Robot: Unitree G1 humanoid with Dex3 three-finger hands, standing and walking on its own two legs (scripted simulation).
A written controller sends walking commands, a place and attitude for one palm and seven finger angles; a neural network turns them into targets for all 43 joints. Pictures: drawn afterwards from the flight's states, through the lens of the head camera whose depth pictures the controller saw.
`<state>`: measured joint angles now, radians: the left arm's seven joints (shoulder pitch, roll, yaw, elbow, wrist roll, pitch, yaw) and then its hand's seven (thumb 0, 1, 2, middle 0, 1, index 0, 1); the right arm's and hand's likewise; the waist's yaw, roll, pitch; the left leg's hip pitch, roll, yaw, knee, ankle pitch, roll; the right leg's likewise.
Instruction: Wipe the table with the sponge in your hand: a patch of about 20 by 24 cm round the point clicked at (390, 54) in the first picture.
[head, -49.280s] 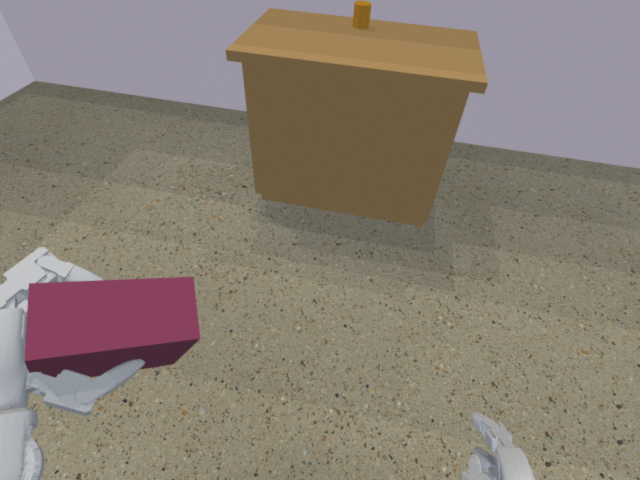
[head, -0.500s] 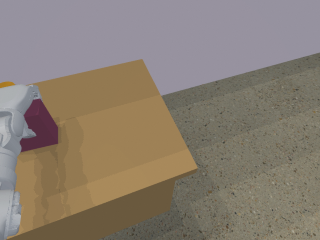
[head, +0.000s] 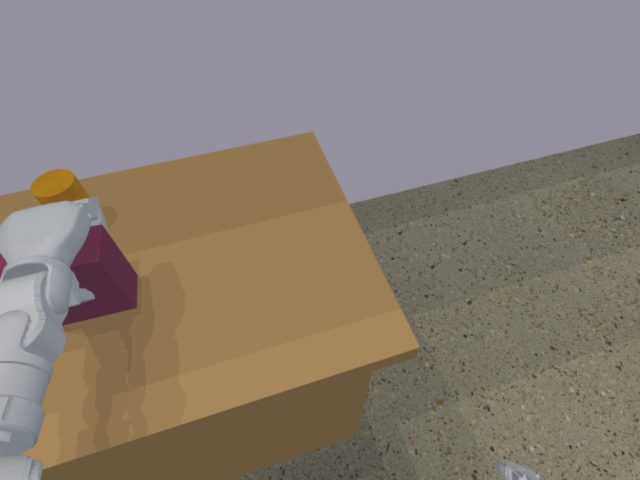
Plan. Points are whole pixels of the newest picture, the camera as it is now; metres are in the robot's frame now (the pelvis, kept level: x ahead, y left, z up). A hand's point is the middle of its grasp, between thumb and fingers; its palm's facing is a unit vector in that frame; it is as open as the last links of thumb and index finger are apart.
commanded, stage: wipe back along the first lane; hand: left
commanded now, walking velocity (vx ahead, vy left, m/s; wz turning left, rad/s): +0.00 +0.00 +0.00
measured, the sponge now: (82, 286) +0.34 +0.37 +0.02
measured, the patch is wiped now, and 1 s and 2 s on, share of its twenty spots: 1.00 1.00 1.00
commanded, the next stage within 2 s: lift the sponge slowly off the table in 1.20 s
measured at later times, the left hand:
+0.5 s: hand (67, 286) +0.31 +0.34 +0.08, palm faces -0.03 -0.02 -1.00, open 10.0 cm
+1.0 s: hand (57, 335) +0.25 +0.32 +0.08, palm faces +0.01 -0.04 -1.00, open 10.0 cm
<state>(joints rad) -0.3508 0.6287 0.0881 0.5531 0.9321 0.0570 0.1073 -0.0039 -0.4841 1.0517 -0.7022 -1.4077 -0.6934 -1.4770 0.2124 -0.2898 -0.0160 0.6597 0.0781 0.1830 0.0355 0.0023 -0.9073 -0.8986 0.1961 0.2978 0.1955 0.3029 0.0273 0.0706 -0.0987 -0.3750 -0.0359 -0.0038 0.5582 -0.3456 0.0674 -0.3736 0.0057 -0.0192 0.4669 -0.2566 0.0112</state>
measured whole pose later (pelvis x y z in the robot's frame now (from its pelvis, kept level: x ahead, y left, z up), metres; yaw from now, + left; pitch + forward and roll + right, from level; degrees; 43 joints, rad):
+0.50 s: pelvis -0.01 -0.01 +0.00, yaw +0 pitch +7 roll -2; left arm -0.20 0.61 0.08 0.37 0.91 0.12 0.08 0.00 -0.48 1.05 -0.70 -1.41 -0.69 -1.47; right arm 0.18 -0.29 0.00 0.64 0.08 0.15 0.01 0.00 -0.91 -0.90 0.20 0.30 0.20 0.30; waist 0.04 0.07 -0.07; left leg -0.32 -0.03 -0.01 0.54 -0.33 0.06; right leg -0.33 0.01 -0.02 0.46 -0.25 0.01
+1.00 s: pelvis +0.00 -0.01 +0.00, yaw +0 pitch +5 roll -2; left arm 0.14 0.56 0.11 0.02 0.87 0.14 0.11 0.00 -0.47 1.05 -0.70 -1.40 -0.70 -1.46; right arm 0.12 -0.28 -0.01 0.64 0.06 0.11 0.02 0.01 -0.91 -0.90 0.20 0.30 0.19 0.30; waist 0.08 0.10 -0.07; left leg -0.27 -0.03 -0.01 0.52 -0.34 0.06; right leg -0.27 0.01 -0.02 0.45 -0.26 0.01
